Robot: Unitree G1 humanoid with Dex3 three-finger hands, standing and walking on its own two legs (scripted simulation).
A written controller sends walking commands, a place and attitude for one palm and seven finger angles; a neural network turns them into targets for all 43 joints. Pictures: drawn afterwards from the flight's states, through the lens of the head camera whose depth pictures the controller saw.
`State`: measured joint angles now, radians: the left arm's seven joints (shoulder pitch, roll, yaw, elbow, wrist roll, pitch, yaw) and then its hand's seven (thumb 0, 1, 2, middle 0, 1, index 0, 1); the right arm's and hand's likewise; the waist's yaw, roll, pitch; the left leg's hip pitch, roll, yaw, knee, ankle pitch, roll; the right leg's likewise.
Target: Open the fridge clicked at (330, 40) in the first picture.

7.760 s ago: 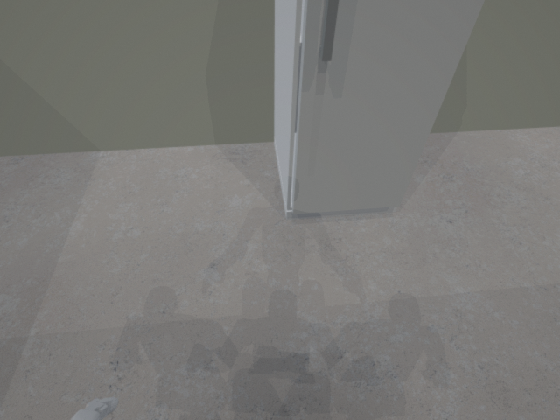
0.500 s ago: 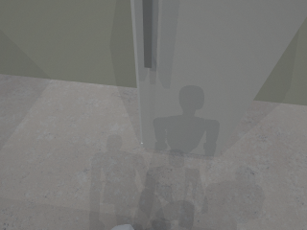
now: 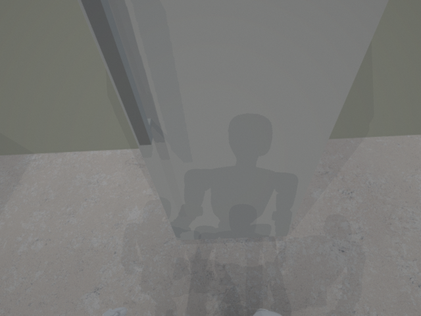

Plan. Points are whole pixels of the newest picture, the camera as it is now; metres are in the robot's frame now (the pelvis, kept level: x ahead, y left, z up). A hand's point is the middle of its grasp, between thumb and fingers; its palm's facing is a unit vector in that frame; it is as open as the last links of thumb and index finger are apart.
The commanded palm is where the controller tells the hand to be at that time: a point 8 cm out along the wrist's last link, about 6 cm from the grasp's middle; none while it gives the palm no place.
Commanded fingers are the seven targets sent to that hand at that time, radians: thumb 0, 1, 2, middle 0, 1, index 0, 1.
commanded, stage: come to a stop and stand still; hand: left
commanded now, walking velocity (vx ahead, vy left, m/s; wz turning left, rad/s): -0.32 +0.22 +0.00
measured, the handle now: (118, 48) +0.49 +0.16 +0.27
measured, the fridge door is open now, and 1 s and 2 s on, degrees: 0 0 0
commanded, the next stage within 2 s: look again from close up in 1.42 s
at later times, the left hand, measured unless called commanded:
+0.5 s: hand out of the picture -0.01 +0.24 -0.17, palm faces +0.08 -0.97 -0.21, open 7.4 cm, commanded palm none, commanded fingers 0.00 0.90 0.90 -0.20 -0.30 -0.20 -0.30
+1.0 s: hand out of the picture +0.01 +0.19 -0.16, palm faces -0.02 -0.98 -0.22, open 7.3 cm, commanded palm none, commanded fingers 0.00 0.90 0.90 -0.20 -0.30 -0.20 -0.30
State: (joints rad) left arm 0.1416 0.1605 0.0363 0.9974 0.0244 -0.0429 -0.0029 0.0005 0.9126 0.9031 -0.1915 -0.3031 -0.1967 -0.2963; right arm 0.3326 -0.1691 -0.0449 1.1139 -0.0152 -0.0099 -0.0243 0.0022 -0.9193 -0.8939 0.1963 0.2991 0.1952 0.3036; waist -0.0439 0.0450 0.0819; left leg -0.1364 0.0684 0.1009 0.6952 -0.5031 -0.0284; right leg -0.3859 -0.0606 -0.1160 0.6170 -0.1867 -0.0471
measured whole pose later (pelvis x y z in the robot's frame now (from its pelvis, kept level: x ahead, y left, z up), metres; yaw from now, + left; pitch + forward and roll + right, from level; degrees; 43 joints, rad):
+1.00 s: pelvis -0.05 +0.01 +0.01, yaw +0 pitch +0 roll +0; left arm 0.18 0.16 0.04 1.10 0.01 0.00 0.02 0.01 0.93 0.90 -0.19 -0.30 -0.20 -0.30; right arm 0.37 -0.14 -0.04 1.16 -0.01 0.01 -0.05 0.01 -0.91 -0.89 0.20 0.30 0.20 0.30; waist -0.06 0.03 0.05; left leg -0.20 0.07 0.04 0.51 -0.34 -0.03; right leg -0.20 -0.01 -0.07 0.48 -0.28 -0.02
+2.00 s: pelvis -0.10 +0.04 +0.01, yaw +1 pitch -2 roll +0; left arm 0.34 0.17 0.01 1.06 0.03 0.01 0.02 0.00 0.91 0.90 -0.19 -0.30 -0.20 -0.30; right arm 0.30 -0.16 -0.01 1.02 -0.02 0.00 -0.02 0.01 -0.93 -0.89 0.20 0.30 0.20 0.30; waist 0.00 -0.01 -0.01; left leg -0.27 -0.04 0.07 0.49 -0.20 0.07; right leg -0.25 -0.05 -0.05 0.51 -0.23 0.00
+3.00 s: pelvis -0.07 +0.01 +0.02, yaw +0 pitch -1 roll +0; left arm 0.33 0.13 -0.01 1.09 0.02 -0.01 0.03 0.01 0.91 0.90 -0.19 -0.30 -0.20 -0.30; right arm 0.30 -0.12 0.01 1.12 -0.01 -0.02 -0.03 0.01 -0.92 -0.89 0.20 0.30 0.19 0.30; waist 0.00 -0.01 0.02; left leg -0.23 -0.01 0.06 0.46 -0.22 0.04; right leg -0.22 -0.01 -0.04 0.46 -0.24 -0.01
